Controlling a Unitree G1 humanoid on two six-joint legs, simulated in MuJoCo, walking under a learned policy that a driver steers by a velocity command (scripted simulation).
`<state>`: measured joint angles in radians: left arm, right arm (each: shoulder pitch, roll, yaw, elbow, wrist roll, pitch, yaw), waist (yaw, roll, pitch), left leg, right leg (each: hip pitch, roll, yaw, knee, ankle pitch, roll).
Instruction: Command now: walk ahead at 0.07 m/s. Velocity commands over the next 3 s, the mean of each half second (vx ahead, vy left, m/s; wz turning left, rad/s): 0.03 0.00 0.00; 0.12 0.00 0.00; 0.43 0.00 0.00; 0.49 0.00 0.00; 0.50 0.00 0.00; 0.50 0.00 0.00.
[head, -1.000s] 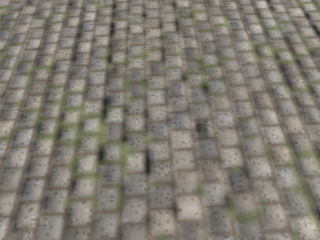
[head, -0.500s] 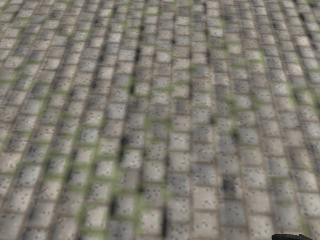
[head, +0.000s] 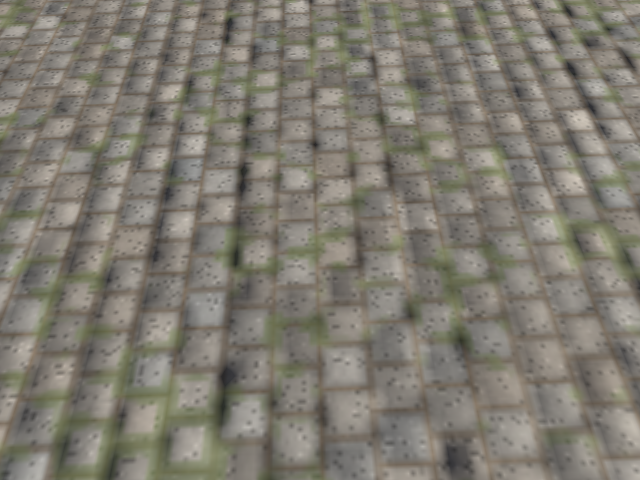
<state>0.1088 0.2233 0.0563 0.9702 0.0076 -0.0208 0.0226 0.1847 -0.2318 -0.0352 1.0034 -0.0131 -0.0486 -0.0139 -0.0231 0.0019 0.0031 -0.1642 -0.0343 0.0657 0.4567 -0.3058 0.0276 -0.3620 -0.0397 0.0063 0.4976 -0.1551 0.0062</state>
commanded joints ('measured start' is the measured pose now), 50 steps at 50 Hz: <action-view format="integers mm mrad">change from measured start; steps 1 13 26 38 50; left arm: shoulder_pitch -32 -37 -54 -12 253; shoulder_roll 101 107 93 87 119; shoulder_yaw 19 20 16 11 57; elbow -32 31 66 106 155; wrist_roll -7 -11 -10 -13 -41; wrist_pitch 3 6 28 33 -60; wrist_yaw -5 1 8 13 -32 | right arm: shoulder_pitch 86 84 128 205 141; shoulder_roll -95 -84 -65 -50 -123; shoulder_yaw -16 -17 -5 -4 -40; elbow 0 50 92 115 36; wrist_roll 6 8 4 11 38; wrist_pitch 26 51 43 35 -23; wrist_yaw -17 -22 -31 -35 -9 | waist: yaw -14 6 14 17 155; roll -99 -10 -6 15 40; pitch -55 -62 12 39 54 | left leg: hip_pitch -98 -45 -98 -131 -234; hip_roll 56 80 86 83 177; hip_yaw -35 -44 -42 -49 -108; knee -49 -30 -68 -107 106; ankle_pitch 41 172 38 -217 158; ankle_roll -6 -13 -15 10 71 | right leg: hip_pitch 185 220 201 163 377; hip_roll -90 -43 -14 26 32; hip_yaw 111 59 41 12 -33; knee -54 0 -39 -45 -8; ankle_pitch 247 338 134 -218 -120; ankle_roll -109 -105 -80 -70 -108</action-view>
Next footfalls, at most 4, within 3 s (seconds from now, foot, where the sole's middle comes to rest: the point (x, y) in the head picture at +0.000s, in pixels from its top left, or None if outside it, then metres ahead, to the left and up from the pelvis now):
1.50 left None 0.49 0.10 -0.77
2.06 right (396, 350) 0.81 -0.15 -0.77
2.60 left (294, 251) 1.12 0.10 -0.77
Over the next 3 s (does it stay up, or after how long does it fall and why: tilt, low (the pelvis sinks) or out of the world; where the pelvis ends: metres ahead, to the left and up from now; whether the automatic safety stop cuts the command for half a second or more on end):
stays up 1.15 0.01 0.01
